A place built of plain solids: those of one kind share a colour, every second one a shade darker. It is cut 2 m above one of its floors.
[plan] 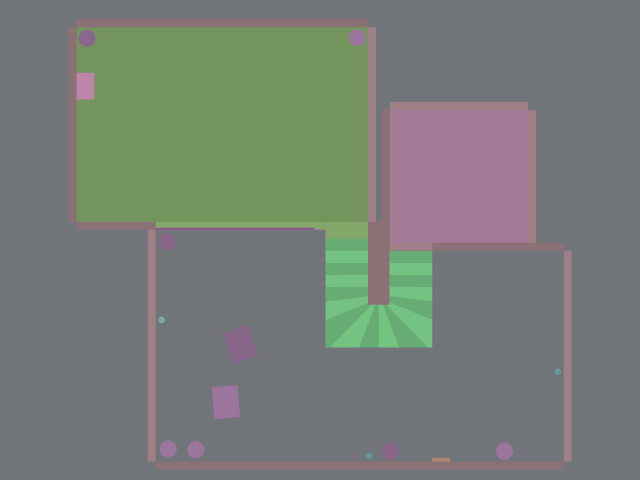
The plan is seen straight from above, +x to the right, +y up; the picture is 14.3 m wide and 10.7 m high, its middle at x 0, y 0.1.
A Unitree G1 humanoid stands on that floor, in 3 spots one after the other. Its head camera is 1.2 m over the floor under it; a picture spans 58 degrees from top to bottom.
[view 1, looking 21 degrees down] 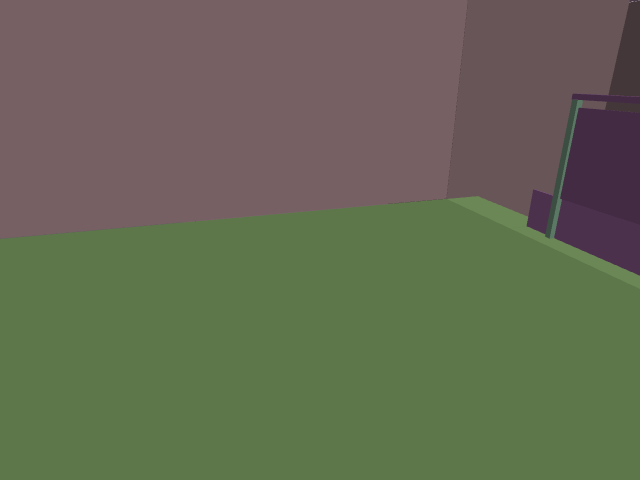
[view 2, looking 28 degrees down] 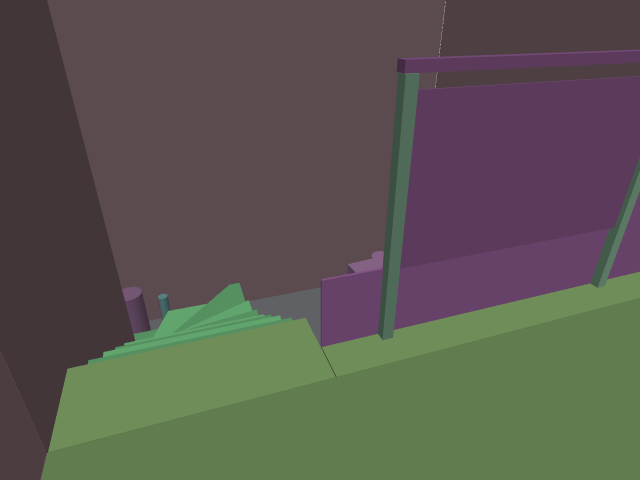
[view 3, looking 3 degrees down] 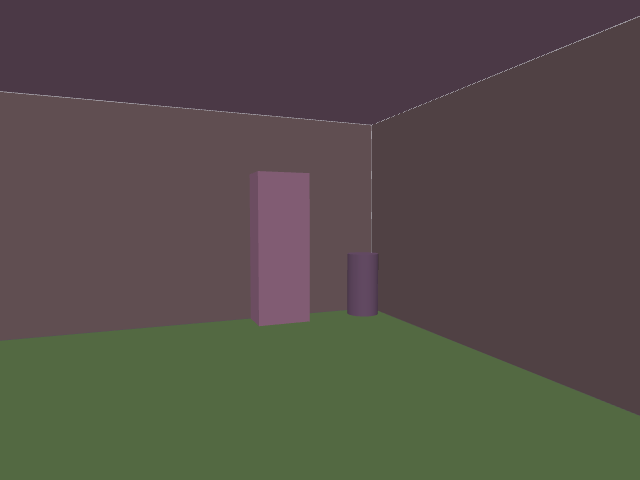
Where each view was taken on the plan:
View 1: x -2.67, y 3.00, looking -17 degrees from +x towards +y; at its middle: floor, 3.35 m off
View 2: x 0.56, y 1.59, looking -109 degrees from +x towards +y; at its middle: wall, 7.71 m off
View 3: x -0.41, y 2.09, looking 158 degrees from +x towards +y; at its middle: wall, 5.42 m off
